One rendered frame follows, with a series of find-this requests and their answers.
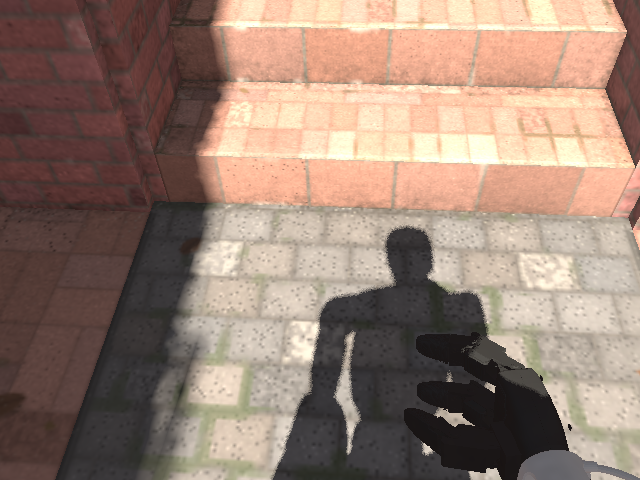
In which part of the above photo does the robot right forearm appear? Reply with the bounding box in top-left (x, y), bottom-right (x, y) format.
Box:
top-left (517, 450), bottom-right (591, 480)

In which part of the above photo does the right robot hand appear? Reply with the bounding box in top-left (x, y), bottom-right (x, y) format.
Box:
top-left (404, 332), bottom-right (572, 480)

